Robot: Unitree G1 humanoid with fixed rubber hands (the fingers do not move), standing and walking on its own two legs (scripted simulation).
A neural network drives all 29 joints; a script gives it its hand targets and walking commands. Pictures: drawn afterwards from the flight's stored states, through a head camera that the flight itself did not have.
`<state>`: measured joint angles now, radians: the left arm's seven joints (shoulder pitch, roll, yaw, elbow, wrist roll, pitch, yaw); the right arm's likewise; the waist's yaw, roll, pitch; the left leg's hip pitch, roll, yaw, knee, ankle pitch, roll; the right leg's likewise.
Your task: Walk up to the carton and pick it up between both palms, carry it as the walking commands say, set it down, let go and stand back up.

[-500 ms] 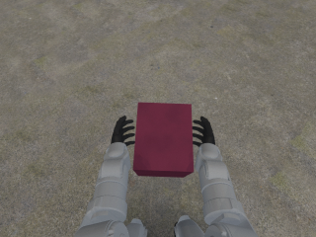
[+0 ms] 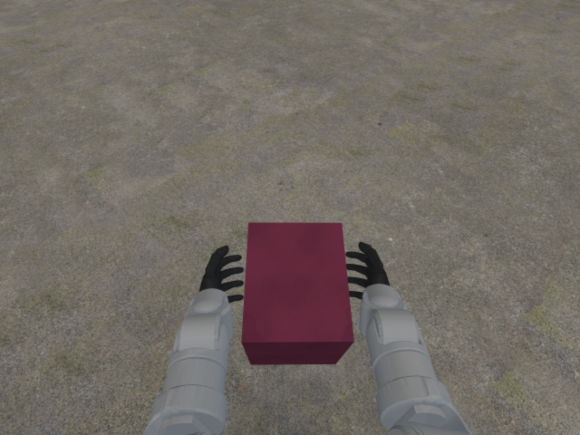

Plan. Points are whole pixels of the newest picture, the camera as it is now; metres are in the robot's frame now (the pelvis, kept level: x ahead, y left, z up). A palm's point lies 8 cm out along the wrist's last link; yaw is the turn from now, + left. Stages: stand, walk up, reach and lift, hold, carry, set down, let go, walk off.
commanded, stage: reach and lift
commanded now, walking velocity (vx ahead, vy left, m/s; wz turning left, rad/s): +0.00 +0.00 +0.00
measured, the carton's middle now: (294, 296) +0.36 +0.00 -0.07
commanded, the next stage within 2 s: hold in 1.52 s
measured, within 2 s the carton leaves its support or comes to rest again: neither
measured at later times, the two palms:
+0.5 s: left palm (206, 296) +0.30 +0.12 +0.05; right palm (383, 288) +0.31 -0.12 +0.05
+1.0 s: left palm (207, 289) +0.31 +0.11 +0.06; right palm (386, 279) +0.32 -0.12 +0.06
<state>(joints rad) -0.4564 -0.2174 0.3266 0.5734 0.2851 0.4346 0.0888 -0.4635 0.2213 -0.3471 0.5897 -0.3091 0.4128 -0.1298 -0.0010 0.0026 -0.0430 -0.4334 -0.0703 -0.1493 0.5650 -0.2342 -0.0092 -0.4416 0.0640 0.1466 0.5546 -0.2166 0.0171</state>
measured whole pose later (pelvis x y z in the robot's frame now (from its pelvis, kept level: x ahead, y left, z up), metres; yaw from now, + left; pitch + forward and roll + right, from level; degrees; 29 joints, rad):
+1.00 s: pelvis +0.01 -0.01 +0.01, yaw +1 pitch -7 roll +0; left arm -0.45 -0.22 0.31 0.52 0.33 0.73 0.09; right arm -0.51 0.24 -0.35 0.61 -0.35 0.69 -0.16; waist -0.01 0.01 -0.02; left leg -0.12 -0.05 -0.16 0.48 -0.24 -0.02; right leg -0.13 0.06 0.11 0.47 -0.22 -0.01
